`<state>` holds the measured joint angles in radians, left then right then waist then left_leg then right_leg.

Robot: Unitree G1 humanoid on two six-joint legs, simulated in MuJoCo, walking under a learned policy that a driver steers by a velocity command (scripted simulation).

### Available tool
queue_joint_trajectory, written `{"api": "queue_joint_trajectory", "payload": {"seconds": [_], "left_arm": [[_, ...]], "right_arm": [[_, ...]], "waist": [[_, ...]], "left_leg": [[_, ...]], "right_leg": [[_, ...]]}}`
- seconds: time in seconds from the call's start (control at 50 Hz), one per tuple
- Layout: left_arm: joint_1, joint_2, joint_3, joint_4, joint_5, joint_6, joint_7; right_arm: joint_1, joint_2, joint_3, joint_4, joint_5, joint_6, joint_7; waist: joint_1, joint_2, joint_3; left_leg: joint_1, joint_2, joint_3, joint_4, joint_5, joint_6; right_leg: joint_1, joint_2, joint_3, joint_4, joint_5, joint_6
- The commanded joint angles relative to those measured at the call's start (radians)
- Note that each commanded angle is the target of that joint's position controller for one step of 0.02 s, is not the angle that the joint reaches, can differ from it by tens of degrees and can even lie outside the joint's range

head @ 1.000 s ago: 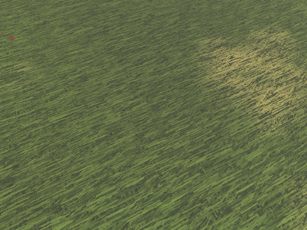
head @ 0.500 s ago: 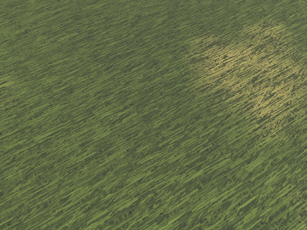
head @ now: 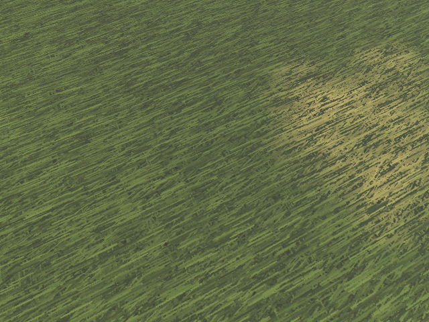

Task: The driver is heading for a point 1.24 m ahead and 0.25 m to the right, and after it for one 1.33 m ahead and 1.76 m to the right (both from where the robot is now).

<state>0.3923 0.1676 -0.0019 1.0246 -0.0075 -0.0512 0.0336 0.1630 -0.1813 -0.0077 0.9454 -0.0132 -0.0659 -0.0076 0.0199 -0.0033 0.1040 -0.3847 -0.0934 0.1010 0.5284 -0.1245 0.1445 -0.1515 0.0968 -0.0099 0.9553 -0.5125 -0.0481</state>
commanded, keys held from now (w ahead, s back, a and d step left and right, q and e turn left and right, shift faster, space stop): no key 0.28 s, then w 0.72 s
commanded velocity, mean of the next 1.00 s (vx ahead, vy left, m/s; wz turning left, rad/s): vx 0.26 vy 0.00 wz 0.00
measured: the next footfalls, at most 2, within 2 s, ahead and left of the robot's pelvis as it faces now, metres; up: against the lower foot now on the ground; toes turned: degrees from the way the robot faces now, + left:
right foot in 0.30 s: +0.06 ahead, -0.13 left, +0.00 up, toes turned +1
left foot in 0.64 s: +0.13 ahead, +0.09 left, +0.00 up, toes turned +4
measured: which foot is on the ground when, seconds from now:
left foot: down 0.00-0.34, up 0.36-0.62, down 0.64-1.00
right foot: up 0.00-0.28, down 0.30-0.64, up 0.66-1.00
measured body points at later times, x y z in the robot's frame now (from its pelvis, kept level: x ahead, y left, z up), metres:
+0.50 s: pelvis +0.05 -0.02 +0.03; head +0.04 -0.02 +0.48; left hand -0.03 +0.21 -0.13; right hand +0.10 -0.27 -0.12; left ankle +0.06 +0.07 -0.68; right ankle +0.02 -0.13 -0.72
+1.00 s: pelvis +0.24 +0.01 +0.02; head +0.26 +0.01 +0.46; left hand +0.40 +0.24 -0.11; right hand +0.13 -0.20 -0.13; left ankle +0.10 +0.09 -0.72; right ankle +0.40 -0.10 -0.68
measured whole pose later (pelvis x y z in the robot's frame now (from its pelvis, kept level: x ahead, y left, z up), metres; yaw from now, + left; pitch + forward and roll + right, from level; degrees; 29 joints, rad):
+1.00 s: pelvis +0.24 +0.01 +0.02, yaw +1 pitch +1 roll +1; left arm 0.04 0.19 0.04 0.93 0.02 -0.04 -0.04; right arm 0.52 -0.14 -0.01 1.10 -0.02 -0.10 -0.01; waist -0.05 -0.02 0.03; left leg 0.11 -0.06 0.06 0.18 -0.32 0.06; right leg -0.62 -0.05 -0.08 0.69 -0.07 -0.06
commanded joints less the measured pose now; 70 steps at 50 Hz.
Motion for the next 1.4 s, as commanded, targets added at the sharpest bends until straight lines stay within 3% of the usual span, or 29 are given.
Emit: {"api": "queue_joint_trajectory", "payload": {"seconds": [0.02, 0.06, 0.14, 0.22, 0.28, 0.32, 0.36, 0.38, 0.44, 0.56, 0.62, 0.64, 0.66, 0.68, 0.7, 0.72, 0.78, 0.86, 1.0, 1.04, 1.08, 1.1, 1.12, 1.14, 1.16, 1.2, 1.24, 1.28, 1.4], "left_arm": [[0.098, 0.098, 0.024, -0.005, 0.048, 0.029, -0.008], [0.053, 0.085, 0.025, -0.004, 0.051, 0.054, -0.015], [0.050, 0.033, 0.011, 0.031, 0.031, 0.089, 0.004], [0.013, 0.043, 0.010, 0.045, 0.029, 0.098, 0.004], [0.044, 0.025, 0.003, 0.074, 0.035, 0.086, 0.003], [0.084, 0.073, 0.009, 0.077, 0.046, 0.067, 0.003], [0.130, 0.125, 0.025, 0.089, 0.022, 0.051, 0.001], [0.082, 0.145, 0.040, 0.085, 0.026, 0.041, 0.006], [0.026, 0.131, 0.050, 0.062, 0.027, 0.016, 0.006], [0.113, 0.138, 0.063, 0.085, 0.036, -0.006, 0.000], [0.086, 0.152, 0.073, 0.072, 0.026, -0.003, -0.010], [0.073, 0.126, 0.067, 0.061, 0.029, -0.008, -0.011], [0.026, 0.065, 0.051, 0.030, 0.031, -0.018, -0.020], [-0.012, 0.026, 0.043, -0.022, 0.024, -0.028, -0.031], [-0.094, 0.120, 0.064, -0.043, 0.053, -0.026, -0.041], [-0.113, 0.104, 0.065, -0.045, 0.050, -0.029, -0.055], [-0.098, 0.077, 0.064, -0.028, 0.048, -0.025, -0.072], [-0.206, 0.059, 0.062, -0.072, 0.045, -0.006, -0.074], [-0.431, 0.059, 0.045, -0.171, 0.027, 0.000, -0.071], [-0.380, 0.083, 0.056, -0.163, 0.027, -0.005, -0.061], [-0.149, 0.119, 0.079, -0.089, 0.029, -0.019, -0.045], [0.006, 0.165, 0.098, -0.042, 0.045, -0.028, -0.034], [0.133, 0.270, 0.123, -0.032, 0.068, -0.032, -0.027], [0.100, 0.273, 0.125, -0.034, 0.042, -0.016, -0.040], [-0.035, 0.230, 0.114, -0.055, 0.020, -0.013, -0.044], [-0.161, 0.119, 0.081, -0.072, 0.018, -0.029, -0.047], [-0.130, 0.068, 0.060, -0.038, 0.019, -0.047, -0.037], [-0.076, 0.079, 0.055, -0.012, 0.024, -0.064, -0.035], [-0.026, 0.118, 0.043, 0.002, 0.023, -0.040, -0.029]], "right_arm": [[0.098, -0.093, -0.017, -0.001, 0.026, 0.012, -0.009], [0.065, -0.069, -0.004, 0.007, 0.009, 0.019, -0.019], [0.124, -0.103, -0.007, 0.049, -0.011, 0.024, -0.019], [0.116, -0.129, -0.018, 0.058, 0.001, 0.049, -0.019], [0.114, -0.116, -0.017, 0.067, 0.012, 0.068, -0.024], [0.151, -0.109, -0.025, 0.073, 0.029, 0.078, -0.020], [0.044, -0.078, -0.023, 0.025, 0.023, 0.075, -0.006], [0.053, -0.049, -0.017, 0.024, 0.003, 0.067, 0.004], [0.120, -0.086, -0.038, 0.056, -0.029, 0.043, 0.030], [-0.024, -0.049, -0.030, -0.014, -0.008, 0.017, 0.029], [0.110, -0.046, -0.034, 0.028, 0.001, 0.005, 0.020], [0.219, -0.073, -0.045, 0.063, 0.001, -0.004, 0.012], [0.364, -0.148, -0.063, 0.088, -0.011, -0.017, 0.000], [0.469, -0.263, -0.090, 0.117, -0.004, -0.010, -0.002], [0.414, -0.188, -0.073, 0.110, -0.008, -0.004, 0.000], [0.318, -0.149, -0.060, 0.077, -0.010, -0.010, 0.008], [0.250, -0.096, -0.042, 0.060, -0.003, -0.034, 0.006], [0.349, -0.078, -0.028, 0.109, -0.001, -0.045, -0.003], [0.378, -0.106, -0.026, 0.130, -0.002, -0.050, -0.010], [0.358, -0.121, -0.029, 0.133, -0.005, -0.050, -0.013], [0.337, -0.140, -0.036, 0.136, -0.007, -0.042, -0.015], [0.341, -0.133, -0.033, 0.128, -0.005, -0.040, -0.012], [0.402, -0.050, -0.016, 0.098, 0.013, -0.037, -0.003], [0.449, -0.051, -0.028, 0.105, 0.027, -0.035, 0.006], [0.341, -0.105, -0.042, 0.077, 0.009, -0.030, 0.005], [0.234, -0.076, -0.041, 0.052, -0.002, -0.032, 0.011], [0.290, -0.033, -0.037, 0.073, -0.027, -0.003, 0.011], [0.300, -0.019, -0.039, 0.075, -0.026, 0.017, 0.010], [0.079, -0.034, -0.031, 0.001, -0.008, 0.032, -0.001]], "waist": [[-0.015, 0.025, -0.153], [0.018, 0.030, -0.085], [0.010, 0.068, -0.107], [-0.002, 0.104, -0.087], [0.011, 0.068, -0.041], [0.001, 0.001, -0.014], [0.039, -0.195, 0.057], [0.021, -0.269, 0.078], [-0.045, -0.093, 0.005], [0.015, -0.144, 0.010], [-0.044, -0.092, -0.006], [-0.084, -0.046, -0.044], [-0.149, 0.135, -0.091], [-0.165, 0.338, -0.087], [-0.131, 0.163, 0.001], [-0.084, 0.090, 0.034], [-0.024, 0.058, 0.014], [-0.024, 0.076, 0.008], [-0.044, 0.098, 0.041], [-0.008, 0.091, 0.009], [0.089, 0.070, -0.113], [0.142, 0.045, -0.199], [0.137, -0.117, -0.343], [0.099, -0.211, -0.416], [0.052, -0.090, -0.247], [-0.003, 0.003, -0.070], [-0.058, -0.007, -0.057], [-0.077, -0.016, -0.071], [-0.045, -0.081, -0.081]], "left_leg": [[0.240, 0.404, -0.438, -0.225, 0.459, 0.223], [0.081, 0.321, -0.328, -0.302, 0.276, 0.141], [0.057, 0.266, -0.269, -0.316, 0.054, 0.078], [0.002, 0.263, -0.307, -0.368, -0.319, 0.043], [-0.075, 0.250, -0.306, -0.365, -0.444, -0.015], [-0.085, 0.177, -0.262, -0.318, -0.566, -0.063], [-0.128, 0.043, -0.091, 0.006, -0.392, -0.086], [-0.120, 0.033, -0.053, 0.202, -0.242, -0.089], [-0.169, 0.076, -0.080, 0.365, -0.205, -0.095], [-0.074, 0.081, -0.020, 0.100, -0.273, -0.097], [0.233, 0.041, 0.021, -0.106, -0.171, -0.078], [0.421, 0.076, -0.039, -0.129, -0.190, -0.070], [0.565, 0.289, -0.316, -0.269, -0.390, -0.044], [0.621, 0.488, -0.678, -0.417, -0.629, 0.066], [0.508, 0.493, -0.675, -0.405, -0.625, 0.094], [0.429, 0.442, -0.592, -0.404, -0.538, 0.079], [0.367, 0.334, -0.358, -0.429, -0.175, 0.040], [0.391, 0.296, -0.225, -0.389, 0.208, 0.047], [0.359, 0.298, -0.147, -0.380, 0.404, 0.040], [0.413, 0.311, -0.125, -0.283, 0.628, 0.025], [0.418, 0.281, -0.085, 0.005, 0.789, -0.003], [0.276, 0.245, -0.067, 0.231, 0.609, -0.016], [0.024, 0.147, -0.016, 0.601, 0.120, -0.044], [-0.183, 0.008, -0.102, 0.856, -0.384, -0.052], [-0.270, 0.094, -0.153, 0.879, -0.288, -0.036], [-0.205, 0.164, -0.142, 0.756, -0.160, -0.040], [-0.077, 0.178, -0.133, 0.680, -0.175, -0.068], [-0.049, 0.157, -0.109, 0.632, -0.173, -0.087], [-0.070, 0.126, -0.051, 0.303, -0.010, -0.127]], "right_leg": [[-0.206, -0.066, 0.083, 0.256, 0.007, 0.010], [-0.125, -0.097, 0.065, 0.110, 0.045, 0.023], [-0.053, -0.077, 0.016, -0.145, 0.026, 0.034], [-0.019, -0.078, -0.008, -0.275, 0.120, 0.024], [0.063, -0.085, -0.009, -0.455, 0.199, -0.001], [0.007, -0.138, 0.094, -0.571, -0.062, -0.046], [-0.092, -0.305, 0.374, -0.824, -0.373, -0.132], [-0.112, -0.401, 0.471, -0.911, -0.310, -0.159], [-0.021, -0.341, 0.341, -0.879, -0.053, -0.140], [-0.008, -0.319, 0.258, -0.803, 0.023, -0.160], [-0.169, -0.284, 0.212, -0.686, 0.010, -0.143], [-0.281, -0.246, 0.169, -0.585, 0.019, -0.119], [-0.404, -0.148, 0.039, -0.286, 0.058, -0.077], [-0.640, -0.053, -0.082, -0.040, -0.020, -0.052], [-0.676, -0.134, -0.005, 0.106, 0.025, -0.068], [-0.663, -0.163, 0.023, 0.134, 0.127, -0.070], [-0.573, -0.192, 0.002, 0.092, 0.279, -0.029], [-0.606, -0.173, -0.048, 0.023, 0.354, 0.004], [-0.404, -0.117, -0.103, -0.333, 0.461, -0.031], [-0.312, -0.087, -0.108, -0.367, 0.416, -0.067], [-0.056, -0.029, -0.126, -0.441, 0.394, -0.105], [0.173, -0.098, -0.053, -0.457, 0.355, -0.133], [0.422, -0.394, 0.332, -0.495, 0.173, -0.209], [0.475, -0.525, 0.755, -0.695, 0.090, -0.312], [0.334, -0.475, 0.622, -0.725, 0.000, -0.272], [0.052, -0.397, 0.371, -0.780, 0.256, -0.211], [-0.067, -0.344, 0.200, -0.762, 0.661, -0.181], [-0.080, -0.321, 0.102, -0.731, 0.978, -0.182], [-0.034, -0.245, 0.029, -0.671, 1.144, -0.150]]}}
Velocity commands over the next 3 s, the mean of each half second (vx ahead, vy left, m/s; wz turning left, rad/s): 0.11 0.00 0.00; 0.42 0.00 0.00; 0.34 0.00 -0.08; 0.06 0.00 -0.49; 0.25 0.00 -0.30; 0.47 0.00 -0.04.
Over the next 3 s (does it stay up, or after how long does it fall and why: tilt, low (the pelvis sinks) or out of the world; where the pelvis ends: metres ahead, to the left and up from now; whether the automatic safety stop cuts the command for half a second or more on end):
stays up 0.84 -0.13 0.02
